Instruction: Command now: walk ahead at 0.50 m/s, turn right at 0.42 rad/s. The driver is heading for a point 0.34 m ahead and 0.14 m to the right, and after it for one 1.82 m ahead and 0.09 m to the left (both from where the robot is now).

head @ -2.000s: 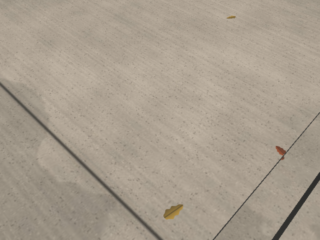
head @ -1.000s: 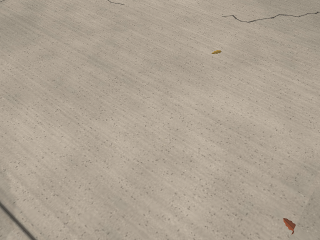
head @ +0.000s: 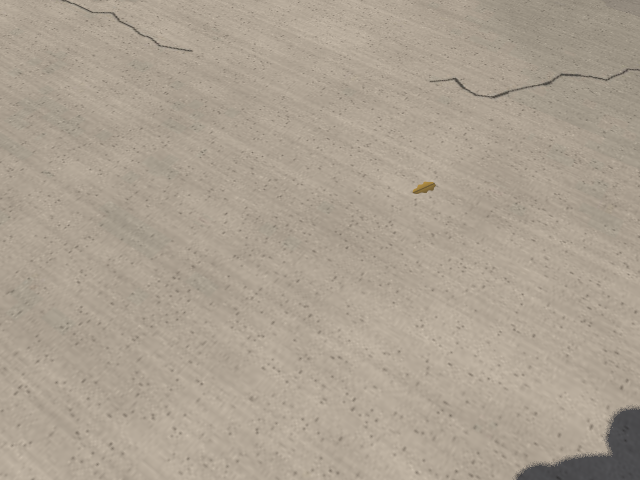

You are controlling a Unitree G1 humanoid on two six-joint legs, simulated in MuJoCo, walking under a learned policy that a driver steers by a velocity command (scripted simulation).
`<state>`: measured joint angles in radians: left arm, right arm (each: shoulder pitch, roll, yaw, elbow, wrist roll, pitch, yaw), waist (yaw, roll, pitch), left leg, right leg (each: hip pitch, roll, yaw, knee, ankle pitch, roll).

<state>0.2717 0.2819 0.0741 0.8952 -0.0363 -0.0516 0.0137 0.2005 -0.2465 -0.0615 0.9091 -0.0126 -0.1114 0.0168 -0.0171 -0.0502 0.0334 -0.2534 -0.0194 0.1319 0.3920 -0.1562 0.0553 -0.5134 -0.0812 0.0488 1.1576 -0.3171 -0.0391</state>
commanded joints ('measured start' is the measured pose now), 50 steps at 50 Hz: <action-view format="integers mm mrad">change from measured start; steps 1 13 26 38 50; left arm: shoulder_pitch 41 -281 -142 -155 -268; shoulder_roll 32 12 45 112 97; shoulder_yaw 18 1 5 28 34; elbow -59 -210 -151 -93 -142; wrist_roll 4 18 74 54 24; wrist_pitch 22 14 -24 40 48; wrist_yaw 4 -61 -34 39 23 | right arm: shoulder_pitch -28 89 92 -84 2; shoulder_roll -110 -191 -114 -113 -250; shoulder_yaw -25 -52 -27 -39 -81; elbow -34 8 23 -88 -142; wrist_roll -3 20 36 27 5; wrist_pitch -24 36 89 137 84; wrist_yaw -6 -40 -47 -38 -20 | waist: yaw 29 -55 -30 31 -21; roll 126 82 18 -36 161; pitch -18 80 -161 -71 -184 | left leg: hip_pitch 64 324 -153 -289 312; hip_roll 294 313 147 135 319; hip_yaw -205 64 -211 -140 -477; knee -270 -188 766 453 14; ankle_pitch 100 390 -253 -171 670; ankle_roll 139 88 -90 -113 248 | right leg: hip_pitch -108 -199 258 411 -205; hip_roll -79 -21 -175 -230 60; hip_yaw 61 -93 68 -57 5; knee -25 -505 -864 -919 46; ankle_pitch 90 277 770 356 -262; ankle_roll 3 -19 -234 -209 86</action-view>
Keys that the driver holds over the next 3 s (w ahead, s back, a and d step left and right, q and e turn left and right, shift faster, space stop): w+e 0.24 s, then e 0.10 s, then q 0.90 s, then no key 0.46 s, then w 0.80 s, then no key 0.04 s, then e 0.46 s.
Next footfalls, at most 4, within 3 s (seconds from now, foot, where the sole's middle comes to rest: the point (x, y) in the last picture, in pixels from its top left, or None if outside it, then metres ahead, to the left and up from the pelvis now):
0.36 right None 0.34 -0.17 -0.78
0.92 left None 0.38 0.06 -0.78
1.40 right None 0.45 -0.14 -0.78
1.70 left None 0.33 0.08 -0.78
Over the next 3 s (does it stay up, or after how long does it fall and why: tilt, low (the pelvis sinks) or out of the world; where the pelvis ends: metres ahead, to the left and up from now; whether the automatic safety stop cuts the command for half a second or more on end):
stays up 0.79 0.08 -0.01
